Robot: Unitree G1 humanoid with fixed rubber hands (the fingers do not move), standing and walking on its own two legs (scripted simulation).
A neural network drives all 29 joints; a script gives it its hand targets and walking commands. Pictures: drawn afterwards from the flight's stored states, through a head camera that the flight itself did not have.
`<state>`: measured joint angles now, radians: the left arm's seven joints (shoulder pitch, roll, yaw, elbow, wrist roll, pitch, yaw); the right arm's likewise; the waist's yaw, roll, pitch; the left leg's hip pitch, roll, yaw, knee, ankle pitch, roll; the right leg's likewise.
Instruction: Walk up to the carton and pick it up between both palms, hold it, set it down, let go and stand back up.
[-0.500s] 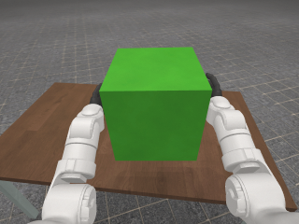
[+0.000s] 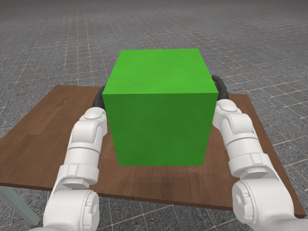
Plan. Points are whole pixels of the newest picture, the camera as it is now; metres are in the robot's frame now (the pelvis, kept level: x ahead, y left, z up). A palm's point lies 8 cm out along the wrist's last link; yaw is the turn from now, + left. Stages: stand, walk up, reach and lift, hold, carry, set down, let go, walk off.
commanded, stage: hold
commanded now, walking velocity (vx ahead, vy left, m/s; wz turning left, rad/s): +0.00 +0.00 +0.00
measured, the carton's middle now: (159, 105) +0.41 +0.01 +0.16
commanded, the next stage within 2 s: set down in 0.16 s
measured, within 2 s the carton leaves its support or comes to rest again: neither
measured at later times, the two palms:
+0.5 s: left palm (100, 116) +0.38 +0.17 +0.15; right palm (215, 101) +0.40 -0.14 +0.18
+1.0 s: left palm (105, 123) +0.40 +0.17 +0.11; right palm (212, 119) +0.40 -0.15 +0.11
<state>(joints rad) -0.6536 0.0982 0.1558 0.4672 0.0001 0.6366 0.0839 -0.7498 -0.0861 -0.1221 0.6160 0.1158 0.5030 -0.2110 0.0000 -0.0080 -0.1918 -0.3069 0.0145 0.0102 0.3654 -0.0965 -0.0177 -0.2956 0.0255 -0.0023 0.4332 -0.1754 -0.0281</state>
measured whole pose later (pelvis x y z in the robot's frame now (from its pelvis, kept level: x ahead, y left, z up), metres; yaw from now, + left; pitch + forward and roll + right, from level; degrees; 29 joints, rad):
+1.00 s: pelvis +0.03 +0.00 +0.01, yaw +0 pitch +2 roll +1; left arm -0.52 0.00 0.26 0.48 0.12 0.34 0.00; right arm -0.54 -0.02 -0.12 0.61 0.10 0.11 -0.20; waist 0.00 -0.03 -0.07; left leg -0.21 0.01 0.01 0.30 -0.12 -0.02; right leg -0.20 0.02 0.00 0.37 -0.20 -0.03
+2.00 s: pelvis +0.06 +0.00 +0.01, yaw +0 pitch +4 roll +1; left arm -0.52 -0.01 0.26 0.75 0.12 -0.01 0.02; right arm -0.50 -0.02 -0.15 0.75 0.00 -0.14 -0.17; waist 0.00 -0.03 -0.01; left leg -0.21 0.01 0.01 0.30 -0.15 -0.02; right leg -0.20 0.02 0.00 0.37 -0.23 -0.03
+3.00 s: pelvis +0.09 +0.01 +0.00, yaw +0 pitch +20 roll +0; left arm -0.52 0.01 0.26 1.10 0.12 -0.45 0.10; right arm -0.57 0.00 -0.28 1.07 -0.15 -0.50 -0.10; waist 0.00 0.02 -0.11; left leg -0.55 0.02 0.01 0.42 -0.21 -0.02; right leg -0.48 0.03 0.00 0.37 -0.23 -0.02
